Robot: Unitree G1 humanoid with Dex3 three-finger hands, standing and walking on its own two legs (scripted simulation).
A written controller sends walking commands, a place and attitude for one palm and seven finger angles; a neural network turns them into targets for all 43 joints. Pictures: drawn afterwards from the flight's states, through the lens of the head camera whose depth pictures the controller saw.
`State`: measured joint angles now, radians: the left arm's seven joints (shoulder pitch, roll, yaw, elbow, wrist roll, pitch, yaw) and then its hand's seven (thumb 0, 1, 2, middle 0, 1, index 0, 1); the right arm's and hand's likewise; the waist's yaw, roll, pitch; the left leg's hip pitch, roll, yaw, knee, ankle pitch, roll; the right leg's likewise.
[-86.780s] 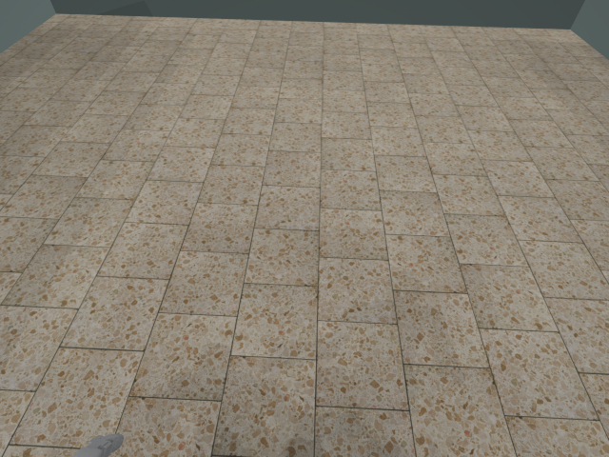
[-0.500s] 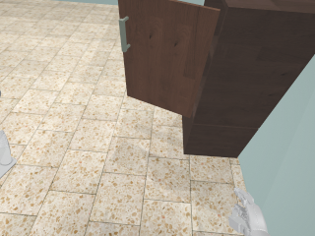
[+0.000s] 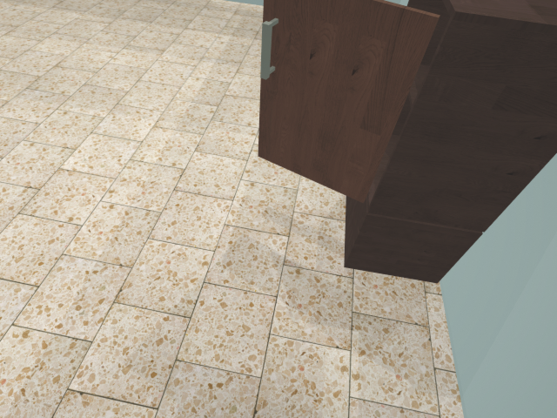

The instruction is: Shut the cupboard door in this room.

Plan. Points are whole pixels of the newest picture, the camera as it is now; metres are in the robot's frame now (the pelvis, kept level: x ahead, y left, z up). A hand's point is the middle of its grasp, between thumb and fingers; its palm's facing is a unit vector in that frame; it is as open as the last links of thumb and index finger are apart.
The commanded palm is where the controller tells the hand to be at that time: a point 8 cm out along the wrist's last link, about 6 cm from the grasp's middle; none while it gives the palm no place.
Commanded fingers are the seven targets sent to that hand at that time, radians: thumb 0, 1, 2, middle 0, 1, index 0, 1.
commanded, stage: let the arm hang, fingers relaxed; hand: left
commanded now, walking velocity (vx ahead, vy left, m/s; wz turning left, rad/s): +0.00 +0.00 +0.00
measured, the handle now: (269, 49) +0.99 +0.08 +0.05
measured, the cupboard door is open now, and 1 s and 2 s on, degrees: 69 69 69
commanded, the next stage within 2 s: look to check the result in 0.74 s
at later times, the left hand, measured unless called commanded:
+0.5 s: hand out of the picture -0.06 +0.19 -0.17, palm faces -0.01 -0.98 -0.20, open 7.4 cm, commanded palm none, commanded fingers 0.00 0.90 0.90 -0.20 -0.30 -0.20 -0.30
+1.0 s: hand out of the picture -0.04 +0.18 -0.17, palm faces -0.01 -0.98 -0.17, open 7.4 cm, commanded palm none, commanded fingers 0.00 0.90 0.90 -0.20 -0.30 -0.20 -0.30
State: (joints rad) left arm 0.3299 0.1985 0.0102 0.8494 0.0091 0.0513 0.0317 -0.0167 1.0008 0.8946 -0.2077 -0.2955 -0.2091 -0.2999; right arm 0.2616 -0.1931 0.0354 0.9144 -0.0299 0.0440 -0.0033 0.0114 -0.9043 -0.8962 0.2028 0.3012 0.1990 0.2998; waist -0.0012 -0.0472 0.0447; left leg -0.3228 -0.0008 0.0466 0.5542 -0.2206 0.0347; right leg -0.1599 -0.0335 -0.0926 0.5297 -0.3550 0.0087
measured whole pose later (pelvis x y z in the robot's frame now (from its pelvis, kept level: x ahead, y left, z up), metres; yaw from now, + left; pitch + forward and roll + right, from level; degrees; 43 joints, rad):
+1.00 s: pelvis -0.01 +0.01 +0.01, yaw -2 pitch -2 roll +0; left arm 0.34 0.13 0.00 1.14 0.01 0.00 0.04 0.01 0.91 0.90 -0.20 -0.29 -0.20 -0.30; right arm 0.32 -0.12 -0.01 1.14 -0.02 0.02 -0.04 0.01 -0.91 -0.90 0.20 0.30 0.20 0.30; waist -0.02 0.00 0.03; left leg -0.24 -0.01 0.09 0.40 -0.14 0.05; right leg -0.11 -0.04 -0.05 0.41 -0.26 0.02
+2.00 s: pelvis +0.00 +0.03 +0.00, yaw +14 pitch +2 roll -2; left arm 0.12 0.23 0.08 0.93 0.03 0.05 0.02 0.01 0.91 0.90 -0.20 -0.29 -0.20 -0.30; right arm 0.24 -0.21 -0.04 0.96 -0.03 0.03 -0.03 0.01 -0.91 -0.90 0.20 0.30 0.20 0.30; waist -0.04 -0.01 0.10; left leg -0.36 -0.05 0.00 0.52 -0.20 0.08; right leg -0.48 -0.06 0.00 1.13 -0.38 0.06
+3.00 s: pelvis +0.20 +0.15 +0.01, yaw +53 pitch +1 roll -1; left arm 0.17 0.21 0.07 0.86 0.03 0.01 -0.01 0.01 0.91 0.90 -0.20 -0.29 -0.20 -0.30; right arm 0.22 -0.20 -0.02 0.93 -0.03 -0.03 0.00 0.01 -0.90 -0.90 0.20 0.30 0.20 0.30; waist -0.01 -0.02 0.08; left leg -0.22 -0.08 0.01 0.47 -0.27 0.10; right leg -0.60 -0.15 0.00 0.99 -0.26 0.08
